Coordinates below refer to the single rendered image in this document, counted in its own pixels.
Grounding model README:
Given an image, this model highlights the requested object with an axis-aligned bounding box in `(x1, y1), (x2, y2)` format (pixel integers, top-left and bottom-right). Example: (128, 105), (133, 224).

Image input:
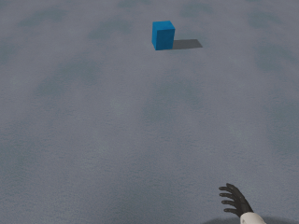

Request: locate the right robot forearm
(240, 212), (266, 224)

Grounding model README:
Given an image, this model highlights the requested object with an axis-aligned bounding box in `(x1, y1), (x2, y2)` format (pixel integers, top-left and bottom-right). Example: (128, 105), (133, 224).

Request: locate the right robot hand
(219, 183), (254, 218)

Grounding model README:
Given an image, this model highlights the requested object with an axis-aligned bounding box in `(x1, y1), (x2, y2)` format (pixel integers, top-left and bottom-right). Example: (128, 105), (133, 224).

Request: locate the carton
(151, 21), (176, 50)

